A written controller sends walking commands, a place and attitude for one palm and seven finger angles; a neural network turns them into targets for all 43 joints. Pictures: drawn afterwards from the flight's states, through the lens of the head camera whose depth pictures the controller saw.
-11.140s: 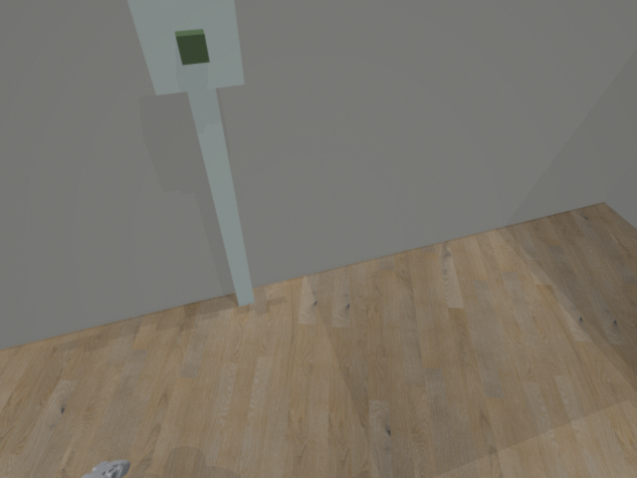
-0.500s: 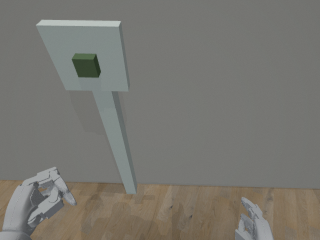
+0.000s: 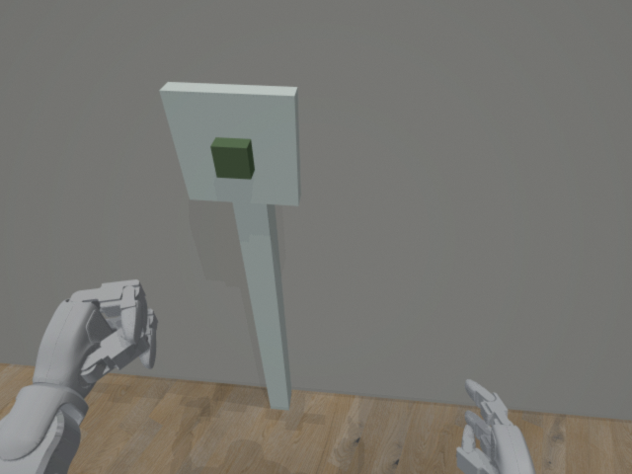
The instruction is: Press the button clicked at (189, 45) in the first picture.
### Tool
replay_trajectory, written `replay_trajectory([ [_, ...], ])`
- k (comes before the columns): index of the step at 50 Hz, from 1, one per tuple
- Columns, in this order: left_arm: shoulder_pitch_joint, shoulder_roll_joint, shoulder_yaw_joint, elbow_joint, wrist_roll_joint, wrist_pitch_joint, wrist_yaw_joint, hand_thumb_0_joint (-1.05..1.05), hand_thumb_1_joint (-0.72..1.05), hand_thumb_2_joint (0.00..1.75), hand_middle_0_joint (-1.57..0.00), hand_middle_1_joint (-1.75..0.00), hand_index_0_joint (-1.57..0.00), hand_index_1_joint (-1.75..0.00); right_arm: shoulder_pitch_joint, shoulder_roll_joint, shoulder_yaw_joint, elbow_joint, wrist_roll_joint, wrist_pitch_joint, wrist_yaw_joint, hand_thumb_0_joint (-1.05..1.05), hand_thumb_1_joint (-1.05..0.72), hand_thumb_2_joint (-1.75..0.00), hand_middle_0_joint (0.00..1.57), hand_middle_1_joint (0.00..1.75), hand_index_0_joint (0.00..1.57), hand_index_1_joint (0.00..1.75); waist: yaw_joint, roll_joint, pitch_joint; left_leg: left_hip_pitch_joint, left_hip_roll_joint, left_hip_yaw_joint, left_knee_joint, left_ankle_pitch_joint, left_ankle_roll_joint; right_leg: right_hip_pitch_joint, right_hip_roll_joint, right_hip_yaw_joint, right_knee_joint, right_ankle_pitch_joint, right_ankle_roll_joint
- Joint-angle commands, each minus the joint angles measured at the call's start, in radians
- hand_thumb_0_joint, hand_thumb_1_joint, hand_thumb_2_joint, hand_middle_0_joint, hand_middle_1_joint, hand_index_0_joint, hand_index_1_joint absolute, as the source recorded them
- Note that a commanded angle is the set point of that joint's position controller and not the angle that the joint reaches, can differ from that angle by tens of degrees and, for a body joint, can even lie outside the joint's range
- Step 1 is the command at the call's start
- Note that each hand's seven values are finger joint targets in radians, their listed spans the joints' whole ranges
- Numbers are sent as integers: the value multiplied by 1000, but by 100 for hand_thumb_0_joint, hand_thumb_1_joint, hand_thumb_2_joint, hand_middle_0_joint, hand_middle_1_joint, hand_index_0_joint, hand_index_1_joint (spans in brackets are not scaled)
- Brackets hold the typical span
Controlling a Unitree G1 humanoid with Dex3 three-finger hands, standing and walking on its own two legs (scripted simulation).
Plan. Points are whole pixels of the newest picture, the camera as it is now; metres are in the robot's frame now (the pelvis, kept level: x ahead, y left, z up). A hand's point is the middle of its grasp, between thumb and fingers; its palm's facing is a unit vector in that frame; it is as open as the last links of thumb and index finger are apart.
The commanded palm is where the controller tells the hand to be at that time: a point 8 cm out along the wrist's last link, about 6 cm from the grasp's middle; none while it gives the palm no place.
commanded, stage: raise the hand and make a fist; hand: left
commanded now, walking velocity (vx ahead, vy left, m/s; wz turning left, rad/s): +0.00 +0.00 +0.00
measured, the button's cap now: (234, 157) +0.48 +0.17 +0.19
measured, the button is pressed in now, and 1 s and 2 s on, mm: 0 0 0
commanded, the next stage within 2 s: aim a knuckle at the button in 0.70 s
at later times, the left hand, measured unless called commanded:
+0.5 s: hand (150, 299) +0.23 +0.19 +0.18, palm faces +0.04 -1.00 -0.06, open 3.1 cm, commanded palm +0.20 +0.24 +0.19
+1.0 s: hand (175, 285) +0.26 +0.18 +0.17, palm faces +0.06 -1.00 -0.06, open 3.1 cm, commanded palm +0.23 +0.22 +0.18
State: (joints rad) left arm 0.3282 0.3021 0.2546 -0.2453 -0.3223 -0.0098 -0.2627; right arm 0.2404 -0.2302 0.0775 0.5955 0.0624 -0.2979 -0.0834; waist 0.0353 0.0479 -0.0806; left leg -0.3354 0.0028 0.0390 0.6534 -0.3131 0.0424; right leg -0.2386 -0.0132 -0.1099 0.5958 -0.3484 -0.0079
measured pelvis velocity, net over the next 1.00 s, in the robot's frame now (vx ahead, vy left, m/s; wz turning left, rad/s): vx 0.00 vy -0.04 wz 0.00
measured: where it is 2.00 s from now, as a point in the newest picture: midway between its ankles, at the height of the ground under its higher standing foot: outside the picture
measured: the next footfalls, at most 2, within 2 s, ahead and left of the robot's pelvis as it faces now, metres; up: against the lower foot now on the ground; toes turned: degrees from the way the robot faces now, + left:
none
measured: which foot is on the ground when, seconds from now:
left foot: down 0.00-1.00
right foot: down 0.00-1.00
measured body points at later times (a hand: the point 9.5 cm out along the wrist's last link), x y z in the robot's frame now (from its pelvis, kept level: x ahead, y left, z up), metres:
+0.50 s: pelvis +0.00 -0.02 +0.01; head -0.05 -0.04 +0.46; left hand +0.22 +0.25 +0.18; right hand +0.20 -0.24 -0.05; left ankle +0.02 +0.09 -0.73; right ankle -0.02 -0.11 -0.73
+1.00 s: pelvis +0.00 -0.04 +0.01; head -0.03 -0.06 +0.46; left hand +0.25 +0.23 +0.18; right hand +0.20 -0.26 -0.06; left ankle +0.02 +0.09 -0.73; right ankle -0.02 -0.11 -0.73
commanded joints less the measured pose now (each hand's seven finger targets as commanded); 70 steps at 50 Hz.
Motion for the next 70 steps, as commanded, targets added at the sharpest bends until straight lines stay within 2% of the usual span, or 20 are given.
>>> replay_trajectory([
  [1, -220, 179, 97, -246, -7, 16, 3, 0, 90, 90, -130, -150, -130, -150, -134, -131, -51, -160, 7, -48, -11, 0, -90, -90, 20, 30, 20, 30, 8, 34, -31, 136, 22, -110, -186, 138, -19, -45, 25, 19, -120, 136, -10],
  [8, -337, 202, 133, -227, -21, 73, 11, 0, 90, 90, -130, -150, -130, -150, -165, -126, -36, -136, 6, -39, -18, 0, -90, -90, 20, 30, 20, 30, 13, 12, -24, 179, 15, -108, -214, 132, -16, -10, 27, 29, -172, 129, -12],
  [11, -389, 203, 121, -212, -17, 120, 0, 0, 90, 90, -130, -150, -130, -150, -181, -125, -34, -136, 13, -33, -24, 0, -90, -90, 20, 30, 20, 30, 13, 58, -19, 197, 9, -101, -228, 121, -18, -5, 19, 33, -186, 127, -11],
  [15, -439, 232, 142, -223, -20, 185, -7, 0, 90, 90, -130, -150, -130, -150, -203, -126, -32, -143, 17, -24, -26, 0, -90, -90, 20, 30, 20, 30, 22, 23, -43, 217, 6, -100, -234, 147, -12, 26, 14, 39, -202, 152, -10],
  [19, -344, 211, 161, -168, -35, 222, -15, 0, 90, 90, -130, -150, -130, -150, -209, -127, -34, -143, 17, -7, -19, 0, -90, -90, 20, 30, 20, 30, 28, -53, -37, 207, 1, -82, -221, 184, -9, 38, 11, 45, -210, 196, -2],
  [27, -427, 224, 157, -258, -16, 171, 20, 0, 90, 90, -130, -150, -130, -150, -211, -118, -37, -151, 12, -6, -18, 0, -90, -90, 20, 30, 20, 30, 14, 17, -42, 235, -4, -63, -205, 171, -6, 18, 5, 66, -218, 178, 5],
  [29, -427, 226, 154, -260, -14, 154, 23, 0, 90, 90, -130, -150, -130, -150, -209, -119, -37, -147, 11, -10, -19, 0, -90, -90, 20, 30, 20, 30, 9, 0, -31, 226, -3, -62, -195, 175, -3, 24, -1, 85, -227, 187, 8],
  [31, -426, 223, 145, -258, -8, 144, 20, 0, 90, 90, -130, -150, -130, -150, -208, -118, -37, -144, 12, -13, -21, 0, -90, -90, 20, 30, 20, 30, 10, 42, -38, 237, -5, -59, -194, 188, -4, 25, -1, 79, -218, 212, 7],
  [33, -402, 219, 147, -215, -13, 147, 14, 0, 90, 90, -130, -150, -130, -150, -204, -120, -38, -137, 12, -13, -23, 0, -90, -90, 20, 30, 20, 30, 10, -9, -18, 219, -1, -60, -188, 184, -4, 28, -2, 87, -227, 216, 13],
  [41, -387, 231, 178, -173, -31, 172, 1, 0, 90, 90, -130, -150, -130, -150, -211, -127, -42, -142, 17, -7, -24, 0, -90, -90, 20, 30, 20, 30, 13, -65, -44, 203, -4, -56, -171, 197, -3, 43, -19, 110, -218, 267, 36],
  [44, -464, 233, 171, -147, -29, 161, 3, 0, 90, 90, -130, -150, -130, -150, -204, -129, -42, -133, 19, -6, -28, 0, -90, -90, 20, 30, 20, 30, 0, -56, -32, 194, -2, -58, -161, 184, -4, 27, -24, 129, -222, 253, 42],
  [47, -563, 213, 122, -140, -16, 137, 9, 0, 90, 90, -130, -150, -130, -150, -203, -124, -42, -129, 21, -14, -32, 0, -90, -90, 20, 30, 20, 30, -11, 19, -25, 222, -9, -56, -169, 166, -2, -7, -12, 106, -217, 201, 25],
  [48, -582, 196, 102, -142, -13, 129, 12, 0, 90, 90, -130, -150, -130, -150, -206, -122, -42, -128, 20, -17, -34, 0, -90, -90, 20, 30, 20, 30, -15, -4, -26, 221, -5, -58, -161, 174, 0, -4, -13, 116, -218, 216, 28],
  [51, -586, 175, 69, -128, 3, 119, 15, 0, 90, 90, -130, -150, -130, -150, -193, -121, -44, -131, 18, -20, -34, 0, -90, -90, 20, 30, 20, 30, -11, 9, -71, 246, -11, -55, -169, 206, 2, 9, -8, 89, -194, 270, 20],
  [54, -589, 184, 80, -52, 11, 129, 26, 0, 90, 90, -130, -150, -130, -150, -182, -126, -47, -121, 16, -7, -32, 0, -90, -90, 20, 30, 20, 30, -7, -59, -64, 224, -8, -57, -173, 214, 3, 18, -7, 87, -192, 287, 22],
  [59, -535, 219, 148, -22, 18, 147, 58, 0, 90, 90, -130, -150, -130, -150, -192, -123, -48, -137, 10, 20, -15, 0, -90, -90, 20, 30, 20, 30, 24, -61, -116, 207, -11, -46, -180, 265, -3, 78, -13, 83, -169, 370, 19],
  [61, -570, 221, 153, -23, 19, 147, 68, 0, 90, 90, -130, -150, -130, -150, -195, -121, -49, -142, 10, 31, -12, 0, -90, -90, 20, 30, 20, 30, 18, -56, -119, 212, -11, -39, -178, 268, -4, 77, -12, 84, -168, 382, 20],
  [64, -657, 183, 94, -49, 29, 126, 71, 0, 90, 90, -130, -150, -130, -150, -194, -117, -47, -140, 10, 36, -10, 0, -90, -90, 20, 30, 20, 30, -3, 8, -98, 235, -9, -39, -177, 275, -4, 48, -6, 79, -169, 371, 10],
  [67, -707, 134, 28, -39, 35, 108, 66, 0, 90, 90, -130, -150, -130, -150, -184, -118, -49, -135, 11, 34, -15, 0, -90, -90, 20, 30, 20, 30, -22, 19, -91, 257, -6, -45, -181, 258, -5, 13, 4, 69, -172, 330, 4],
  [70, -776, 123, -5, 22, 41, 100, 65, 0, 90, 90, -130, -150, -130, -150, -167, -126, -55, -114, 13, 36, -23, 0, -90, -90, 20, 30, 20, 30, -42, -19, -63, 256, -2, -57, -184, 226, -2, -18, 8, 69, -182, 287, 3],
])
